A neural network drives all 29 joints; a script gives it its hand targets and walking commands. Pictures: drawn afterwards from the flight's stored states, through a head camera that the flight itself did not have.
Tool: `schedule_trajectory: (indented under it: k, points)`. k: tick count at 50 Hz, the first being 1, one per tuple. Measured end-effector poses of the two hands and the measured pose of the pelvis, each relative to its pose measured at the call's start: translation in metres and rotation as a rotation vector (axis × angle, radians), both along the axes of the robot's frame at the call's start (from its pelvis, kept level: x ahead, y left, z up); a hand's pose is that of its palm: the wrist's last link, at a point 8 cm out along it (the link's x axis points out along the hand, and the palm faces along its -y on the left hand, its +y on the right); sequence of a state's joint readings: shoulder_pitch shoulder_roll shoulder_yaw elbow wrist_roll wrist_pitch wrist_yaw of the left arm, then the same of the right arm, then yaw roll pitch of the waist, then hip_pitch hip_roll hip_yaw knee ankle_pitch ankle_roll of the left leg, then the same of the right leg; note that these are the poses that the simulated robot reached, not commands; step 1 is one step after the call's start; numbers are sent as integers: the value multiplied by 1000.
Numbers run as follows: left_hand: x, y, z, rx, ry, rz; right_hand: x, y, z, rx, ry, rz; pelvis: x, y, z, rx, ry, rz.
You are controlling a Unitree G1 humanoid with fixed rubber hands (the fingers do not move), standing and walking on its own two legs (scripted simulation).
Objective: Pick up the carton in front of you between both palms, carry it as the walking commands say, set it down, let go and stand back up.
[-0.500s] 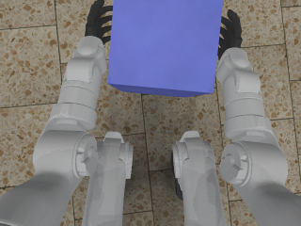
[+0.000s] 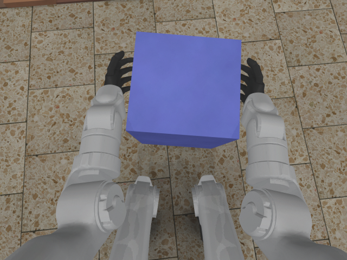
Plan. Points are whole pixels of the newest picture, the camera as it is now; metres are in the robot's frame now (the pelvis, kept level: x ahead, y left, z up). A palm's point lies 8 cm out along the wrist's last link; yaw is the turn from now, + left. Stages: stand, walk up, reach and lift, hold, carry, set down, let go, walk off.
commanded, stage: reach and lift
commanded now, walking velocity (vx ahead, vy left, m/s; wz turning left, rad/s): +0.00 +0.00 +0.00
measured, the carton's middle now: (181, 102) +0.49 -0.02 -0.13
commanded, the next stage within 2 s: none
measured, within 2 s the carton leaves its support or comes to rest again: neither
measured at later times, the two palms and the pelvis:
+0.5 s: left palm (76, 73) +0.44 +0.14 +0.11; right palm (296, 80) +0.43 -0.16 +0.11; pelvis +0.05 +0.00 +0.14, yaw +0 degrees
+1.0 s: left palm out of the picture +0.39 +0.14 +0.26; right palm out of the picture +0.39 -0.16 +0.25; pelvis +0.10 +0.00 +0.25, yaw +0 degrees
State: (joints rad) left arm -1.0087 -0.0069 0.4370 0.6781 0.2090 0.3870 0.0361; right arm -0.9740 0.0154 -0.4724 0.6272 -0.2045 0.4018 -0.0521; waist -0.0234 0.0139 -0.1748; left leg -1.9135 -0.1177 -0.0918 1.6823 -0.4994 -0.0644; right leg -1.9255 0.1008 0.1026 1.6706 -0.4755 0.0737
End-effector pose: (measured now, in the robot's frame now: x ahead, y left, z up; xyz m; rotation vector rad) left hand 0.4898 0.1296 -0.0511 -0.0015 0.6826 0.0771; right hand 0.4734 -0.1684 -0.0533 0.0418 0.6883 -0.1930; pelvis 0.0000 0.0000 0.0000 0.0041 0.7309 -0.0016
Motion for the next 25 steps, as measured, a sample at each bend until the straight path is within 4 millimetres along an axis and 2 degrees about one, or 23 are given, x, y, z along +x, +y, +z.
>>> schedule_trajectory:
  k: [25]
  points:
    - [-51, 7, 161, -9, 9, 32, -44, 6, 162, 9, 8, 10, 54, 0, 144, -5, -238, -1]
